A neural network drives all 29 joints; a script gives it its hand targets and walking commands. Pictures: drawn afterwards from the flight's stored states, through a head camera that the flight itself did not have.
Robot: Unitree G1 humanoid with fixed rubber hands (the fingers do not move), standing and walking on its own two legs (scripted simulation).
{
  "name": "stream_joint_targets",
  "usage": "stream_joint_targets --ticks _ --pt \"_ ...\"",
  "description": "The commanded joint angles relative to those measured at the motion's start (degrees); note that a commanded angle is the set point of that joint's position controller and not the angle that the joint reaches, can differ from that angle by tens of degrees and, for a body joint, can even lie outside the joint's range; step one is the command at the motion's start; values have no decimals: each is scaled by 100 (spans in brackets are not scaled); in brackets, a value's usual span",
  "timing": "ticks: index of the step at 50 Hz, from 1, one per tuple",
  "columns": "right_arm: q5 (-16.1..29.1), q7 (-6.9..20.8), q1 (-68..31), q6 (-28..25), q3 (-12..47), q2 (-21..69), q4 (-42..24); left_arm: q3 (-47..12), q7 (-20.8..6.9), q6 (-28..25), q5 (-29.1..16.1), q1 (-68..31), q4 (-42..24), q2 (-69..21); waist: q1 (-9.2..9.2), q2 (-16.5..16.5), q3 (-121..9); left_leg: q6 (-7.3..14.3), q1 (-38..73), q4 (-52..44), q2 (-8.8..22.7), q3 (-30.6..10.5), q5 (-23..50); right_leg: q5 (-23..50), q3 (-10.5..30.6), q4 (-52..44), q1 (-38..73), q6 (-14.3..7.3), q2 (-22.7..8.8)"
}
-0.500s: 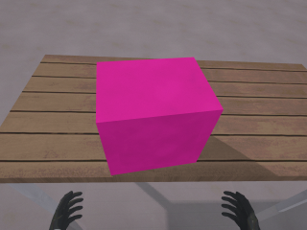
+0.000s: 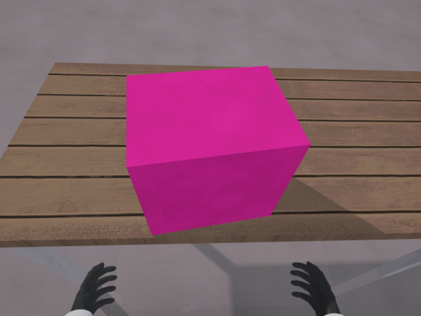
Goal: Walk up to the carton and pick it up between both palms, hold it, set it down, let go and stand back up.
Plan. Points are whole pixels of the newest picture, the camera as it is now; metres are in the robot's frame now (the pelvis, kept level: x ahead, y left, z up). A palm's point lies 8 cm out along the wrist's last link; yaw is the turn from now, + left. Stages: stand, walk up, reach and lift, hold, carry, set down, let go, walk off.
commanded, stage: set down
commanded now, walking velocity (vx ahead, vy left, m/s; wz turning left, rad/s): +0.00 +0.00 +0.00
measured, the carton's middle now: (207, 154) +0.44 +0.04 +0.02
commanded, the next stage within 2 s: let go in 0.20 s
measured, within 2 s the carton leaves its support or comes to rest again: neither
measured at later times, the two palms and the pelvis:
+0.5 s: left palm (88, 305) +0.14 +0.24 -0.09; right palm (327, 311) +0.15 -0.21 -0.08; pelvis +0.01 +0.00 +0.00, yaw +0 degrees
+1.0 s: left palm out of the picture +0.11 +0.28 -0.11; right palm out of the picture +0.14 -0.25 -0.08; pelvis +0.01 +0.00 +0.00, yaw +0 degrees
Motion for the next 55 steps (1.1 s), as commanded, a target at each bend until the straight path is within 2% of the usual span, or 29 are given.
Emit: stream_joint_targets --ticks 1,5,8,10,11,14,16,17,18,25,28,31,32,33,35,36,38,39,40,42,44,45,46,47,48,49,51,52,55 --pt "-589 -82 -261 -556 -618 -725 410 -162 -148 -269 530 -395 -749 768 -286 530 -1168 -131 1793 167 -143 -125 1556 1702 -38 -515 -726 117 -84" --pt "-521 -91 -118 -740 -585 -796 415 -24 -141 -368 576 -265 -1023 808 -248 477 -1373 -128 1879 235 -175 -123 1942 2268 -14 -452 -519 138 -120" --pt "-585 -83 -256 -763 -568 -863 716 -99 -209 -352 629 -315 -628 724 -403 456 -1207 -119 1907 231 -213 -153 1929 2386 -28 -471 -595 148 -96" --pt "-586 -101 -368 -811 -519 -830 624 -40 -218 -374 603 -356 -667 772 -304 285 -1290 -90 1753 208 -245 -118 1841 2520 -24 -432 -428 168 -85" --pt "-600 -123 -373 -796 -491 -830 738 -80 -262 -360 595 -399 -510 772 -403 238 -1157 -70 1792 192 -244 -106 1800 2574 -25 -482 -524 177 -90" --pt "-618 -101 -354 -832 -580 -962 700 21 -219 -390 674 -450 -676 778 -317 364 -1231 -104 1896 235 -220 -156 2009 2564 -66 -424 -598 178 -112" --pt "-616 -99 -421 -847 -549 -909 596 12 -208 -374 655 -494 -645 802 -297 364 -1309 -98 1930 210 -207 -119 1823 2406 -72 -452 -599 187 -103" --pt "-605 -54 -395 -831 -588 -970 822 -57 -181 -369 730 -470 -512 702 -350 586 -1211 -159 1851 229 -183 -192 1841 2233 -104 -417 -639 116 -84" --pt "-627 -49 -387 -848 -546 -995 671 -23 -203 -376 711 -447 -498 706 -288 380 -1256 -97 2001 243 -175 -164 1908 2213 -106 -461 -696 142 -83" --pt "-728 -40 -477 -721 -614 -958 620 -144 -166 -282 653 -581 -436 711 -299 432 -908 -26 1776 138 -138 -134 1265 1532 -109 -533 -877 123 -147" --pt "-728 -52 -532 -669 -587 -942 627 -187 -164 -276 603 -689 -413 739 -336 233 -1010 46 1723 124 -166 -105 1078 1434 -75 -517 -819 146 -158" --pt "-717 -28 -460 -620 -667 -951 764 -204 -121 -253 683 -669 -495 720 -328 481 -904 -25 1656 124 -168 -129 979 1313 -64 -500 -757 87 -181" --pt "-767 -49 -517 -637 -653 -921 578 -162 -139 -290 619 -681 -601 776 -281 285 -885 -12 1564 141 -162 -141 1121 1441 -77 -470 -704 109 -157" --pt "-760 -31 -484 -645 -701 -987 663 -217 -132 -255 628 -666 -569 742 -321 465 -901 -43 1689 165 -134 -144 1234 1445 -79 -461 -830 92 -170" --pt "-741 1 -468 -672 -758 -1037 620 -221 -111 -289 632 -655 -595 742 -328 376 -1006 -35 1783 181 -133 -167 1276 1422 -159 -460 -841 86 -110" --pt "-1131 -100 90 -122 -903 -2002 1001 445 -65 -487 904 -200 423 1604 31 159 -1705 262 736 382 601 -507 2256 1882 250 90 325 129 -653" --pt "-1134 -95 -345 210 -863 -1904 745 467 -50 -591 812 -38 587 1699 152 109 -1689 349 566 520 594 -408 1815 1946 457 -49 456 150 -707" --pt "-1116 -127 -381 265 -855 -1802 587 429 -58 -603 832 -202 679 1563 14 265 -1507 312 230 426 546 -380 1562 2188 454 29 631 189 -814" --pt "-1075 -136 -290 343 -794 -1767 627 475 -69 -632 796 -271 616 1581 67 147 -1287 285 131 270 487 -431 1595 2049 510 -37 529 274 -787" --pt "-1027 -156 -138 428 -764 -1738 679 361 -128 -710 795 -350 833 1442 -40 317 -1246 282 497 181 590 -491 1183 1382 547 -234 203 98 -751" --pt "-1027 -142 -342 461 -737 -1824 617 342 -118 -751 847 -274 1032 1421 -41 700 -1203 303 453 252 601 -489 1189 1566 610 -309 120 47 -778" --pt "-1000 -141 -259 488 -695 -1661 604 299 -117 -745 825 -459 1095 1493 -102 288 -1205 312 469 247 605 -517 1261 1519 532 -279 128 46 -797" --pt "-1006 -151 -229 480 -687 -1784 680 282 -139 -778 835 -341 1238 1378 -74 488 -994 284 430 247 581 -491 1233 1514 550 -361 -6 32 -781" --pt "-1009 -152 -130 495 -689 -1829 686 276 -142 -804 834 -407 1308 1476 -92 299 -1048 278 419 147 598 -536 1175 1548 505 -287 62 54 -756" --pt "-994 -142 -120 499 -658 -1894 780 261 -157 -806 796 -306 1430 1523 -44 615 -1041 344 366 121 614 -538 1262 1459 565 -322 127 86 -773" --pt "-1036 -130 -208 534 -696 -1845 719 305 -151 -787 823 -405 1563 1628 -53 433 -835 348 412 199 591 -531 1271 1429 528 -346 -155 47 -735" --pt "-986 -125 -33 542 -706 -1988 804 282 -176 -799 815 -302 1702 1701 -50 442 -900 363 394 141 586 -538 1126 1364 617 -304 32 22 -778" --pt "-1010 -120 -168 560 -717 -2111 766 271 -172 -786 830 -334 1742 1748 -42 657 -785 386 387 128 587 -507 1134 1444 644 -405 -28 15 -754" --pt "-1006 -127 -54 567 -716 -2058 826 232 -168 -826 819 -301 1946 1733 -80 594 -863 390 550 99 614 -586 1165 1390 622 -384 -15 -23 -778"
